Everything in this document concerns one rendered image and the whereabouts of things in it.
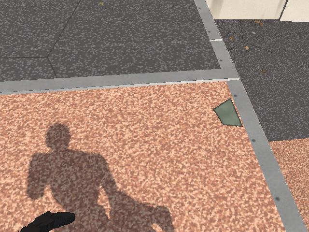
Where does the robot left hand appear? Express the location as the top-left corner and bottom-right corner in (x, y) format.
(18, 211), (75, 232)

